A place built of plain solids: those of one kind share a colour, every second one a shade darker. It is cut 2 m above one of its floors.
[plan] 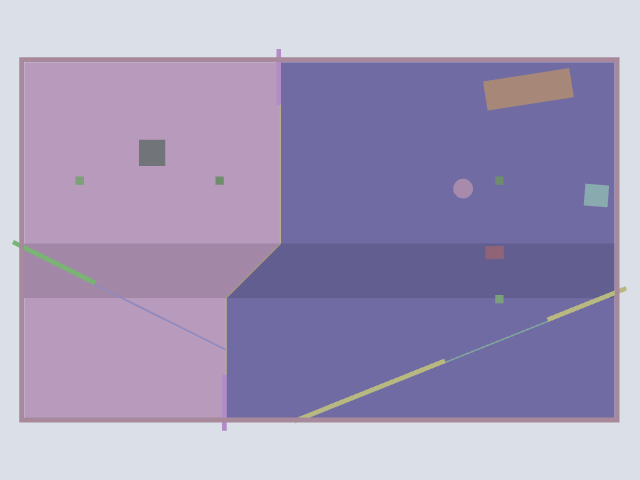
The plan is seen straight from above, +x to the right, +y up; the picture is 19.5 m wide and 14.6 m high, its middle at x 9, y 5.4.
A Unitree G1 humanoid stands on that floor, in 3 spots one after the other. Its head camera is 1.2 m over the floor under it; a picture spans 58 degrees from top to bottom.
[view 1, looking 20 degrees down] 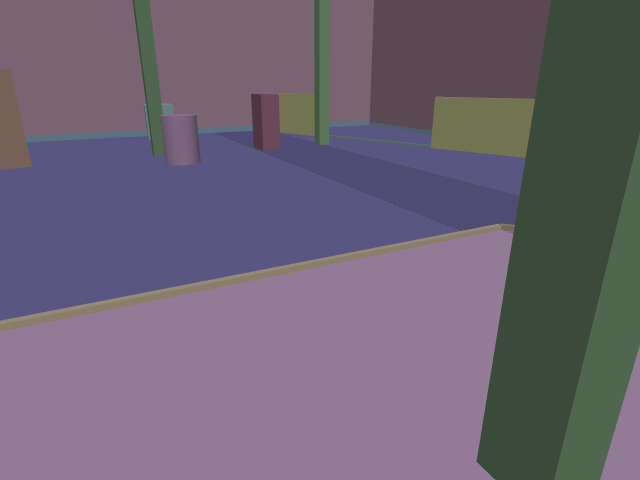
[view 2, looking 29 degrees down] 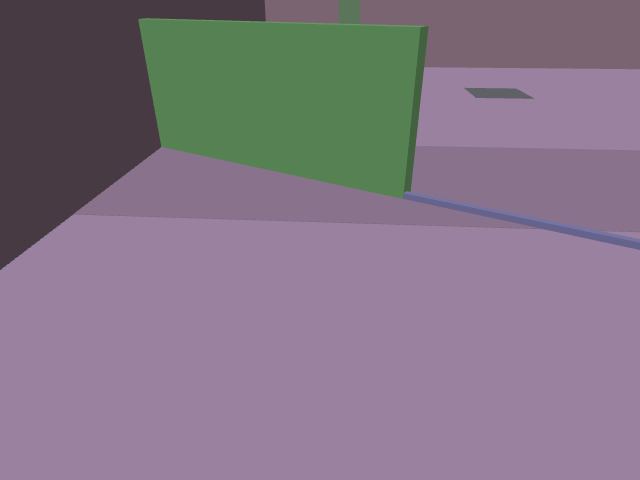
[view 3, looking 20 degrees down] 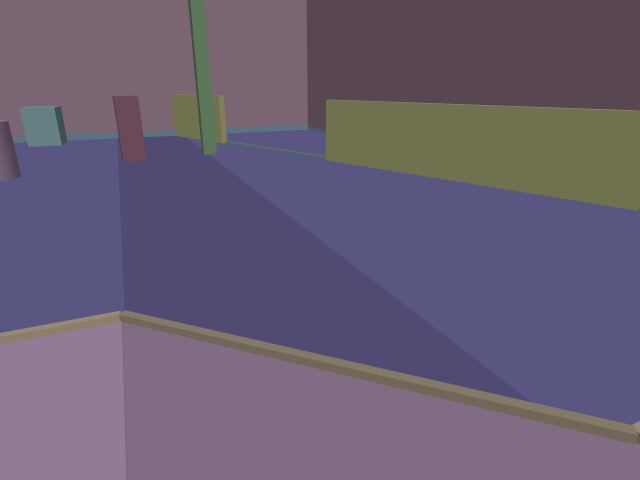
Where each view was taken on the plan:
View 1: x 5.32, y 8.31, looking -27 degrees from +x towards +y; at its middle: piece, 3.95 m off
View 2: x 1.75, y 1.25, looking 94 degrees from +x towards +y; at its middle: deck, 2.48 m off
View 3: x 5.49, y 5.15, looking -24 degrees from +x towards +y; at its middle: piece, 3.95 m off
